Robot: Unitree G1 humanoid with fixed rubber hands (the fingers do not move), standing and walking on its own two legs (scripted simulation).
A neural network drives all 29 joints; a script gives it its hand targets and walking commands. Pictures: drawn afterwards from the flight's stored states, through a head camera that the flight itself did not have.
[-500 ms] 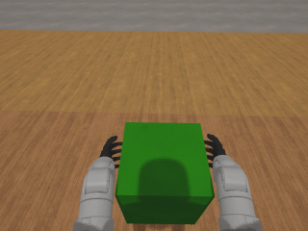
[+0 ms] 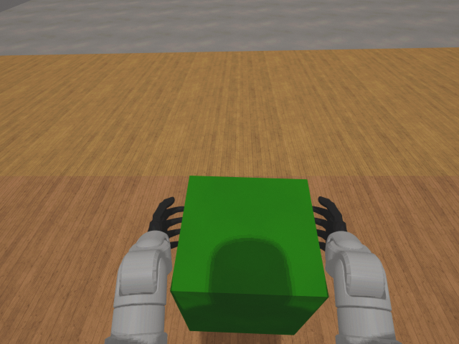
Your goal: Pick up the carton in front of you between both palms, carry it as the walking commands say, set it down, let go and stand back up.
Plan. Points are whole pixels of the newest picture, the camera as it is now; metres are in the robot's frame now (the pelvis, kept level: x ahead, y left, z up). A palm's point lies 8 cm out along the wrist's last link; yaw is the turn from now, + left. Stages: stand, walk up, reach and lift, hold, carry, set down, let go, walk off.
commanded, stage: carry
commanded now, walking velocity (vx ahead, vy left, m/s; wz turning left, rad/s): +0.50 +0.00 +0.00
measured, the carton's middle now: (244, 259) +0.28 +0.00 +0.00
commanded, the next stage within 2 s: none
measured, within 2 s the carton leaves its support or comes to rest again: neither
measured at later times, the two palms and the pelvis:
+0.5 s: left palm (170, 149) +0.51 +0.16 +0.10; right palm (303, 151) +0.49 -0.14 +0.10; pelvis +0.23 +0.03 +0.01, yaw -2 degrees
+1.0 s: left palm (197, 91) +0.82 +0.12 +0.09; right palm (293, 89) +0.82 -0.17 +0.08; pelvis +0.56 -0.03 +0.01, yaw +0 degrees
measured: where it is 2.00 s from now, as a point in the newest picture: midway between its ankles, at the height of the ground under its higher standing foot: (239, 185)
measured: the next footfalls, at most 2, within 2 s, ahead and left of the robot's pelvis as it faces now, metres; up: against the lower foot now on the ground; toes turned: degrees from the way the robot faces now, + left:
left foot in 0.24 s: +0.21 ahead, +0.12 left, +0.00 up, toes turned +10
right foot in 0.66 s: +0.51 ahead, -0.11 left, +0.00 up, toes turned -14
